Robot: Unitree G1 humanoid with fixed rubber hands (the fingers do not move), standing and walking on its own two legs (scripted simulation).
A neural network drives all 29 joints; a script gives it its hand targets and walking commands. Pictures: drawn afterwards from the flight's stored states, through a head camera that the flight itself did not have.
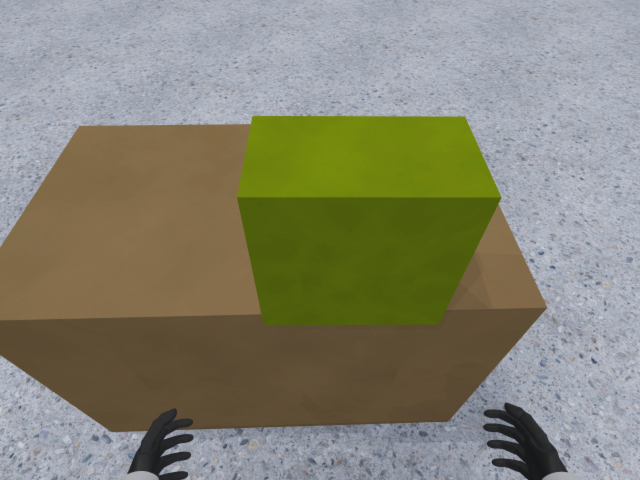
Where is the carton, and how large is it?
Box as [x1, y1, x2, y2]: [237, 116, 501, 324]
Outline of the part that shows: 252,116 237,199 263,323 438,324 501,197 465,118 448,116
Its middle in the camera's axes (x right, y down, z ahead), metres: +0.05 -0.01 +0.59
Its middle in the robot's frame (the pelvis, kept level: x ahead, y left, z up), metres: +0.45 -0.02 +0.03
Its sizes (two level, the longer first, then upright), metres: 0.291 0.161 0.289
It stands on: a pedestal, 0.67 m high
